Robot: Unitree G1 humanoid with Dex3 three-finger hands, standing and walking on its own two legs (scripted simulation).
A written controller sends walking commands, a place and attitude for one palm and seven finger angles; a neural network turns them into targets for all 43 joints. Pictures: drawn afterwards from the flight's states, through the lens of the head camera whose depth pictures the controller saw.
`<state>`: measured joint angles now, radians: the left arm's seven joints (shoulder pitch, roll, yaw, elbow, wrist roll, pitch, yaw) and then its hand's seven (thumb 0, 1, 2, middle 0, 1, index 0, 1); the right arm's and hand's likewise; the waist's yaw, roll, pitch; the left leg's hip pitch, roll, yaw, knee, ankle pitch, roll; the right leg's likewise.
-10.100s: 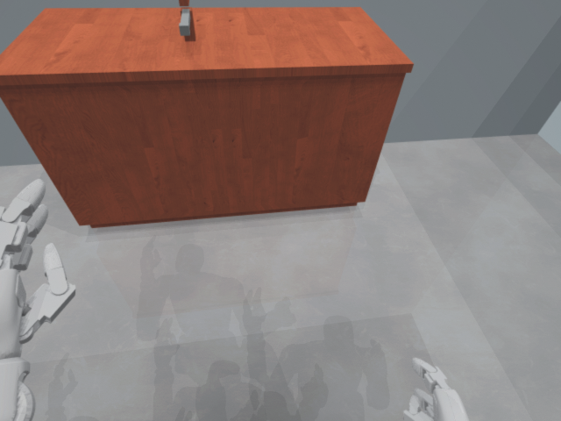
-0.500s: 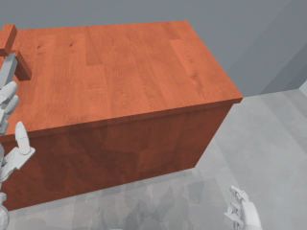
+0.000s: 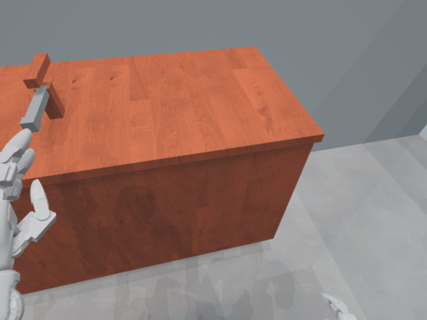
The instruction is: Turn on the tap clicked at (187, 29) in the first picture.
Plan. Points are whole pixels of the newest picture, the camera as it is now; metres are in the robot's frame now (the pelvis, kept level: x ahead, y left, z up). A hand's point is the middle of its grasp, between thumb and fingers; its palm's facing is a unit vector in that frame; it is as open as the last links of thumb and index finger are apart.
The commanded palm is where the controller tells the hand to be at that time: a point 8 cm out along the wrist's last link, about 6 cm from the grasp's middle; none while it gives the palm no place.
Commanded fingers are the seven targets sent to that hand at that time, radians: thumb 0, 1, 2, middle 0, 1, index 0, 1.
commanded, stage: come to a stop and stand still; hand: left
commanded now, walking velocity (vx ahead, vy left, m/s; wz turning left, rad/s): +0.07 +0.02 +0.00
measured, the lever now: (30, 124) +0.49 +0.45 +0.09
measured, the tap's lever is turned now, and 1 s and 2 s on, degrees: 0 0 0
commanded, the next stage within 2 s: look again from close up in 0.44 s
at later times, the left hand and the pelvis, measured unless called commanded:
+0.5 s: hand (45, 231) +0.20 +0.24 +0.16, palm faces +0.40 -0.84 -0.37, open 7.4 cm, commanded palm +0.14 +0.28 +0.18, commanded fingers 0.00 0.90 0.90 -0.20 -0.30 -0.20 -0.30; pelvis -0.01 +0.00 +0.00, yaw +1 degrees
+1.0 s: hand (8, 215) +0.21 +0.29 +0.17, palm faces +0.45 -0.84 -0.31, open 7.4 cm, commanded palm +0.16 +0.31 +0.18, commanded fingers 0.00 0.90 0.90 -0.20 -0.30 -0.20 -0.30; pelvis -0.01 +0.03 +0.00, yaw -1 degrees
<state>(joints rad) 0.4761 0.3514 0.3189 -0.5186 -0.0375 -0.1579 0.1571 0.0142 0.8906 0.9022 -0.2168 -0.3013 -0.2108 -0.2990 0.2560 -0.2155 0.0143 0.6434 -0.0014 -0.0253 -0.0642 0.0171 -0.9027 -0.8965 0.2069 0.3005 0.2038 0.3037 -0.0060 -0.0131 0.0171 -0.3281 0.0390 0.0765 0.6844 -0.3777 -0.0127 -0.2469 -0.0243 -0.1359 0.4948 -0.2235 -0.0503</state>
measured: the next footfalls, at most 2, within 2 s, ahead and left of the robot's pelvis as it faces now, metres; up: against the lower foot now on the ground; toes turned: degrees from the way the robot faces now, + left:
left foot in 0.06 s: +0.06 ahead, +0.12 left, +0.00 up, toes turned +4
right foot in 2.00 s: +0.12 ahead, -0.01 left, +0.00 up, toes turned -11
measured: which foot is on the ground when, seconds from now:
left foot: up 0.00-0.04, down 0.06-1.00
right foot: down 0.00-1.00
